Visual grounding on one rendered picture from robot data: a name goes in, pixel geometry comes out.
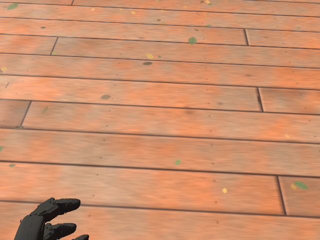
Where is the robot left hand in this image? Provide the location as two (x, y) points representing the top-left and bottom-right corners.
(14, 197), (89, 240)

